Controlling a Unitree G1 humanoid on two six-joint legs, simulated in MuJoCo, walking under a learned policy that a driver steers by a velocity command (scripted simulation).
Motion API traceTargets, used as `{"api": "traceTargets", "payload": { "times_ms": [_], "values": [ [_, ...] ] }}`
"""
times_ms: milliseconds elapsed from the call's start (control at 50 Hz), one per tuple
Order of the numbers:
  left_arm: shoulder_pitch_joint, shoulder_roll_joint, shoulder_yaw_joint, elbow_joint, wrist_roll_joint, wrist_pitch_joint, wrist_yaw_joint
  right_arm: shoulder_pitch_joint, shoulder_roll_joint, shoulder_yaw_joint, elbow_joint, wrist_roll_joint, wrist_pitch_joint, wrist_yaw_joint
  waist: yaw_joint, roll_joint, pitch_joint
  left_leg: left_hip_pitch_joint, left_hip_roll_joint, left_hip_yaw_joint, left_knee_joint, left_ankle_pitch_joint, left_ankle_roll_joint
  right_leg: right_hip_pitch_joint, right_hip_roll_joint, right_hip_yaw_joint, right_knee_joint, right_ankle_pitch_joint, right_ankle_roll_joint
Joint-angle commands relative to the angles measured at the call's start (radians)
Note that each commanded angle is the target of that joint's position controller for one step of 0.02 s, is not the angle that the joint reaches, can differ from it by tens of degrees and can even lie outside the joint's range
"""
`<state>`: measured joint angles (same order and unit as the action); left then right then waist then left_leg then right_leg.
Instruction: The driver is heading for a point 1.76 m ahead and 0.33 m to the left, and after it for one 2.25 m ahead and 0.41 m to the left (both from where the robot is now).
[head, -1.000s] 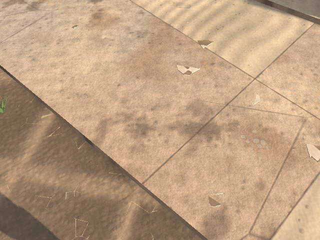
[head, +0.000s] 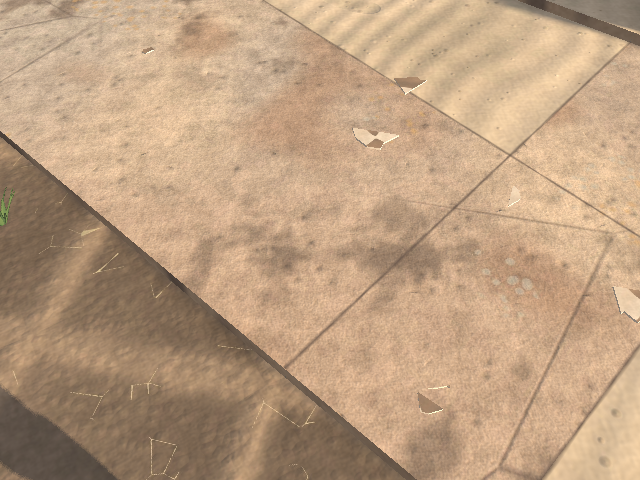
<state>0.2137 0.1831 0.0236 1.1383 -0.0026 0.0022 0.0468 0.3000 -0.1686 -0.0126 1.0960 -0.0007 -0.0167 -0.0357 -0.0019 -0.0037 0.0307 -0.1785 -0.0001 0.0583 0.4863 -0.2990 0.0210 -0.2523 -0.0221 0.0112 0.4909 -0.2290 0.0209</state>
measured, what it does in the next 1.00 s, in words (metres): walks ahead: right foot, then left foot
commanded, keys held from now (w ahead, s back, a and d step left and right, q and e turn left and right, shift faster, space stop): no key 0.06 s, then w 0.56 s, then no key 0.38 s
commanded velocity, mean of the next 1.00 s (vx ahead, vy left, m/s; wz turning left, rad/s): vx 0.26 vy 0.00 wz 0.00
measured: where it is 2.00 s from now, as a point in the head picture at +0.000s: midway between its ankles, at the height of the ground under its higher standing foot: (320, 370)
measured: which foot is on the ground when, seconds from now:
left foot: down 0.00-0.36, up 0.38-0.80, down 0.82-1.00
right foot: down 0.00-0.12, up 0.14-0.34, down 0.36-0.84, up 0.86-1.00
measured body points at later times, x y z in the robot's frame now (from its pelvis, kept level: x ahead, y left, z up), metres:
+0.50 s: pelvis +0.11 -0.06 +0.00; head +0.11 -0.08 +0.45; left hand +0.08 +0.19 -0.14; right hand +0.16 -0.32 -0.15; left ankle +0.06 +0.08 -0.64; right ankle +0.07 -0.14 -0.74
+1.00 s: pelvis +0.32 -0.02 -0.01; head +0.35 -0.01 +0.44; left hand +0.36 +0.24 -0.16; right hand +0.43 -0.26 -0.14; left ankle +0.42 +0.07 -0.74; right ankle +0.26 -0.16 -0.67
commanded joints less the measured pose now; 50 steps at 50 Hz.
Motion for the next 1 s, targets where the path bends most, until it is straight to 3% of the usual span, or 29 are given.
{"api": "traceTargets", "payload": {
  "times_ms": [20, 60, 80, 120, 160, 200, 220, 260, 300, 340, 360, 380, 400, 420, 460, 500, 540, 640, 720, 760, 800, 820, 840, 860, 880, 900, 920, 960, 1000],
  "values": [
    [0.042, 0.091, 0.013, -0.018, 0.0, -0.005, 0.003, 0.074, -0.087, -0.013, -0.013, 0.0, -0.004, -0.002, 0.0, 0.007, 0.017, -0.069, 0.04, -0.045, -0.109, 0.116, 0.018, 0.039, -0.01, 0.008, -0.058, 0.14, -0.036],
    [0.045, 0.09, 0.013, -0.018, 0.0, -0.004, 0.003, 0.076, -0.086, -0.013, -0.014, 0.0, -0.005, -0.002, 0.0, 0.007, 0.018, -0.069, 0.04, -0.045, -0.109, 0.117, 0.018, 0.039, -0.01, 0.008, -0.058, 0.14, -0.035],
    [0.063, 0.078, 0.01, -0.008, 0.0, -0.004, 0.003, 0.097, -0.08, -0.013, -0.003, 0.001, -0.003, -0.003, -0.001, 0.014, -0.007, -0.059, 0.035, -0.042, -0.121, 0.01, 0.022, 0.048, 0.005, -0.01, -0.051, 0.048, -0.036],
    [0.06, 0.088, 0.017, -0.012, -0.01, -0.005, 0.004, 0.105, -0.136, -0.033, -0.008, 0.016, 0.002, -0.01, -0.012, 0.07, 0.041, -0.085, 0.069, -0.111, -0.167, -0.349, 0.074, -0.044, 0.063, -0.076, 0.048, -0.244, -0.048],
    [-0.007, 0.071, 0.015, -0.055, -0.01, -0.029, -0.004, 0.151, -0.195, -0.055, -0.013, 0.026, -0.009, -0.011, -0.043, 0.169, 0.111, -0.068, 0.25, -0.354, -0.301, -0.586, 0.174, -0.213, 0.056, -0.104, 0.237, -0.252, -0.062],
    [-0.062, 0.068, 0.016, -0.09, -0.02, -0.058, -0.021, 0.145, -0.203, -0.064, -0.025, 0.017, -0.033, -0.009, -0.049, 0.172, 0.172, -0.06, 0.379, -0.515, -0.366, -0.518, 0.246, -0.34, -0.027, -0.032, 0.417, -0.251, -0.09],
    [-0.066, 0.074, 0.02, -0.101, -0.027, -0.07, -0.028, 0.132, -0.191, -0.063, -0.033, 0.013, -0.046, -0.005, -0.04, 0.156, 0.172, -0.012, 0.385, -0.51, -0.357, -0.438, 0.241, -0.4, -0.058, -0.003, 0.448, -0.286, -0.102],
    [-0.058, 0.085, 0.026, -0.11, -0.035, -0.09, -0.038, 0.086, -0.184, -0.064, -0.056, 0.03, -0.058, 0.001, -0.015, 0.114, 0.134, 0.028, 0.327, -0.388, -0.323, -0.287, 0.183, -0.35, -0.074, -0.007, 0.298, -0.266, -0.115],
    [0.016, 0.067, 0.032, -0.076, -0.032, -0.099, -0.044, 0.044, -0.203, -0.068, -0.067, 0.041, -0.05, 0.008, 0.033, 0.102, 0.085, -0.088, 0.228, -0.224, -0.253, -0.205, 0.141, -0.08, -0.002, -0.111, 0.095, -0.125, -0.102],
    [0.2, 0.077, 0.051, -0.001, -0.026, -0.09, -0.046, 0.041, -0.193, -0.064, -0.075, 0.039, -0.045, 0.013, 0.098, 0.072, 0.031, -0.233, 0.156, -0.144, -0.104, -0.125, 0.119, 0.201, 0.067, -0.149, 0.035, -0.016, -0.078],
    [0.317, 0.131, 0.07, 0.017, -0.022, -0.09, -0.041, -0.003, -0.149, -0.051, -0.095, 0.032, -0.052, 0.018, 0.15, -0.066, 0.007, -0.335, 0.083, -0.048, 0.177, -0.006, 0.069, 0.313, -0.065, 0.057, -0.076, -0.098, -0.121],
    [0.434, 0.262, 0.092, 0.015, -0.021, -0.096, -0.041, -0.005, -0.067, -0.031, -0.135, 0.022, -0.07, 0.018, 0.158, -0.336, -0.057, -0.555, -0.034, 0.028, 0.543, -0.171, 0.013, 0.452, -0.319, 0.529, -0.264, -0.192, -0.259],
    [0.411, 0.222, 0.071, 0.015, 0.0, -0.115, -0.049, -0.023, -0.075, -0.033, -0.151, 0.044, -0.087, 0.019, 0.129, -0.262, -0.06, -0.656, -0.015, -0.122, 0.764, -0.243, 0.035, 0.408, -0.407, 0.759, -0.338, -0.37, -0.338],
    [0.302, 0.173, 0.053, -0.017, -0.004, -0.129, -0.052, -0.06, -0.108, -0.038, -0.169, 0.062, -0.099, 0.027, 0.086, -0.153, 0.029, -0.751, 0.048, -0.155, 0.846, -0.153, 0.066, 0.357, -0.392, 0.672, -0.33, -0.41, -0.31],
    [0.16, 0.127, 0.029, -0.066, -0.003, -0.133, -0.066, -0.068, -0.142, -0.051, -0.161, 0.039, -0.109, 0.029, 0.029, -0.054, 0.064, -0.714, 0.117, -0.136, 0.775, 0.046, 0.086, 0.257, -0.294, 0.413, -0.338, -0.189, -0.231],
    [0.17, 0.092, 0.016, -0.067, 0.002, -0.122, -0.065, -0.059, -0.151, -0.064, -0.15, 0.027, -0.098, 0.035, 0.009, -0.069, 0.057, -0.613, 0.141, -0.11, 0.667, 0.124, 0.071, 0.205, -0.219, 0.233, -0.352, 0.038, -0.185],
    [0.235, 0.106, 0.015, -0.054, 0.005, -0.114, -0.052, -0.087, -0.121, -0.061, -0.156, 0.023, -0.084, 0.042, 0.015, -0.064, 0.055, -0.613, 0.135, -0.074, 0.606, 0.166, 0.043, 0.212, -0.194, 0.149, -0.353, 0.214, -0.191],
    [0.254, 0.151, 0.021, -0.081, 0.009, -0.101, -0.025, -0.327, -0.083, -0.039, -0.247, 0.022, -0.081, 0.051, 0.054, -0.058, 0.097, -0.555, 0.09, -0.021, 0.247, 0.328, 0.007, 0.162, -0.164, 0.045, -0.384, 0.353, -0.186],
    [0.297, 0.158, 0.026, -0.066, -0.002, -0.088, -0.02, -0.403, -0.09, -0.032, -0.277, 0.025, -0.084, 0.068, 0.056, -0.092, 0.084, -0.411, 0.034, 0.005, 0.098, 0.368, 0.027, 0.197, -0.17, -0.011, -0.301, 0.578, -0.163],
    [0.262, 0.169, 0.033, -0.074, 0.0, -0.081, -0.018, -0.337, -0.133, -0.047, -0.266, 0.021, -0.084, 0.072, 0.003, -0.123, 0.026, -0.328, 0.007, -0.011, 0.066, 0.34, 0.061, 0.273, -0.189, -0.007, -0.203, 0.75, -0.137],
    [0.211, 0.176, 0.038, -0.089, -0.004, -0.071, -0.017, -0.116, -0.193, -0.077, -0.193, 0.008, -0.092, 0.071, -0.111, -0.122, -0.099, -0.085, -0.038, 0.006, -0.015, 0.408, 0.103, 0.301, -0.147, -0.027, 0.035, 0.865, -0.094],
    [0.232, 0.161, 0.033, -0.099, 0.005, -0.073, -0.023, 0.002, -0.244, -0.09, -0.155, -0.005, -0.091, 0.062, -0.14, -0.067, -0.193, 0.171, 0.057, -0.068, 0.017, 0.734, 0.133, 0.152, -0.091, -0.047, 0.236, 0.668, -0.053],
    [0.348, 0.059, 0.005, -0.099, 0.026, -0.082, -0.032, 0.084, -0.305, -0.092, -0.137, -0.042, -0.08, 0.053, -0.084, 0.182, -0.368, 0.536, 0.345, -0.383, 0.112, 1.206, 0.298, -0.171, 0.056, -0.066, 0.653, -0.096, 0.005],
    [0.451, 0.017, -0.006, -0.056, -0.001, -0.098, -0.044, 0.093, -0.252, -0.067, -0.133, -0.036, -0.076, 0.059, -0.057, 0.241, -0.569, 0.6, 0.452, -0.607, 0.032, 1.287, 0.422, -0.206, 0.109, 0.145, 0.879, -0.481, 0.021],
    [0.412, 0.084, 0.012, -0.061, -0.03, -0.097, -0.049, -0.004, -0.229, -0.066, -0.151, -0.012, -0.068, 0.063, -0.042, 0.176, -0.489, 0.45, 0.41, -0.537, -0.043, 0.925, 0.408, -0.252, 0.05, 0.15, 0.929, -0.434, 0.024],
    [0.263, 0.112, 0.018, -0.101, -0.032, -0.088, -0.041, -0.134, -0.178, -0.053, -0.182, 0.004, -0.064, 0.058, -0.034, 0.088, -0.299, 0.266, 0.346, -0.423, -0.097, 0.675, 0.337, -0.322, -0.005, 0.078, 0.893, -0.377, 0.026],
    [0.174, 0.118, 0.026, -0.121, -0.021, -0.072, -0.025, -0.208, -0.135, -0.035, -0.191, 0.002, -0.067, 0.054, -0.013, 0.011, -0.187, 0.073, 0.301, -0.343, -0.157, 0.573, 0.289, -0.294, -0.044, 0.063, 0.81, -0.312, 0.028],
    [0.195, 0.094, 0.032, -0.123, -0.004, -0.037, 0.0, -0.264, -0.126, -0.028, -0.18, -0.019, -0.066, 0.05, 0.047, 0.051, -0.109, -0.182, 0.224, -0.217, -0.215, 0.48, 0.229, -0.119, -0.074, 0.046, 0.62, -0.258, 0.026],
    [0.222, 0.044, 0.021, -0.117, 0.001, -0.026, 0.012, -0.243, -0.144, -0.033, -0.163, -0.04, -0.062, 0.041, 0.065, 0.102, -0.102, -0.258, 0.184, -0.148, -0.225, 0.532, 0.232, -0.024, -0.054, 0.006, 0.435, -0.257, 0.028]
  ]
}}
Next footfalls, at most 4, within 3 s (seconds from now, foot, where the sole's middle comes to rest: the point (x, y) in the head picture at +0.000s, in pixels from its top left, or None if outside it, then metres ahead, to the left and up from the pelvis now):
0.36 right None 0.11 -0.15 -0.77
0.82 left None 0.46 0.07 -0.77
1.16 right None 0.36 -0.13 -0.77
1.56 left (267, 418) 0.64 0.15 -0.77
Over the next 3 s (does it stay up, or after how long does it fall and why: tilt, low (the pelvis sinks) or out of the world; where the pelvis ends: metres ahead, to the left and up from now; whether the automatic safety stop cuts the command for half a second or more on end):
stays up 1.26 0.11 0.05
